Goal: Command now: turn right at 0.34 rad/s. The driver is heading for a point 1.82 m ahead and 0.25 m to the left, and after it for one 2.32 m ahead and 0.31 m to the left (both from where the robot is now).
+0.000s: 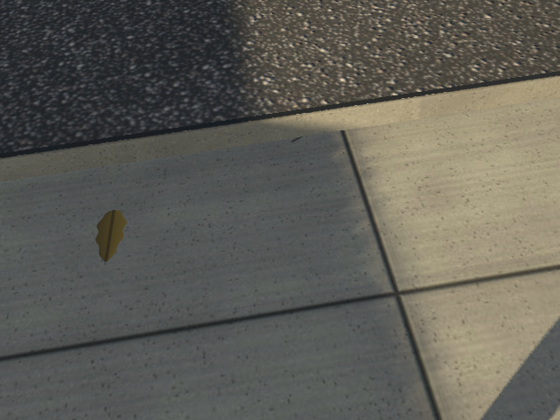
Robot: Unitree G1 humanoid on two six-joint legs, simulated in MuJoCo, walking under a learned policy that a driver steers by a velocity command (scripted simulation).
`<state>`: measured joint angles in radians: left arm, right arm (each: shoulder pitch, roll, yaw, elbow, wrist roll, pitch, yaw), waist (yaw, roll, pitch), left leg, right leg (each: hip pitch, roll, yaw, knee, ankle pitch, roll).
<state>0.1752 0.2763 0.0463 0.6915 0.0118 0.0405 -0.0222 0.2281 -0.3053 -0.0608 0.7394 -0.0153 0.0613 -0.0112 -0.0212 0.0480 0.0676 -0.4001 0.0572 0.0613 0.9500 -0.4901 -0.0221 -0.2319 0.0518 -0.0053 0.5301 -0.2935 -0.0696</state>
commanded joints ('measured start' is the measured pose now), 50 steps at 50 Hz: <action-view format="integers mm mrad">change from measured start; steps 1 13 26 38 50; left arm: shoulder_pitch -25 25 60 86 116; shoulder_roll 127 107 59 44 10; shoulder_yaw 26 -3 -23 -35 -51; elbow -51 41 223 368 446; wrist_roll -6 15 -1 -3 -4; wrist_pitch -14 -33 -43 -40 -39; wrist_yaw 26 33 43 56 63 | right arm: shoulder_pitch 8 9 20 23 68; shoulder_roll -100 -37 -34 -11 23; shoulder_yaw -23 3 29 46 63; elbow -47 23 149 263 341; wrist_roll -3 6 7 5 6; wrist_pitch -10 -2 -68 -71 -73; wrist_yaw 8 -7 -14 -19 -25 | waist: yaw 8 39 19 22 24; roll -189 -166 -12 -44 -37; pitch -59 -60 -41 -22 -10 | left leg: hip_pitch -121 106 269 252 236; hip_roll -3 -50 50 40 30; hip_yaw -60 -58 -176 -179 -179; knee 104 -303 -635 -656 -658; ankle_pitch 92 83 399 362 360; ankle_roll -6 15 71 83 85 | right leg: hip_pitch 127 80 81 88 82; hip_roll -240 -239 -96 -106 -113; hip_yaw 225 260 163 156 144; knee -223 -221 -221 -234 -223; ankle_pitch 569 364 205 200 199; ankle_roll -128 -142 10 22 26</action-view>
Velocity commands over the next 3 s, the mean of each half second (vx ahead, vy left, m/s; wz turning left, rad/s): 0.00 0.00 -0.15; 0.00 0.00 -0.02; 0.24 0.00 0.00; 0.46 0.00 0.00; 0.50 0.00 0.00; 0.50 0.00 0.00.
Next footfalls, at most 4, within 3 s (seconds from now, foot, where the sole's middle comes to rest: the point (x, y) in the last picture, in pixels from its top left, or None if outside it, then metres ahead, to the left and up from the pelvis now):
0.34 left None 0.04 0.12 -0.77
1.40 right None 0.10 -0.10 -0.77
1.86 left None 0.46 0.04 -0.77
2.40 right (356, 301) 0.76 -0.13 -0.77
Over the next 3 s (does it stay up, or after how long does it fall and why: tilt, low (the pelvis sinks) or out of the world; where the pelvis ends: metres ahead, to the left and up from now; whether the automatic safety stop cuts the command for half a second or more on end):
stays up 0.92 -0.04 -0.01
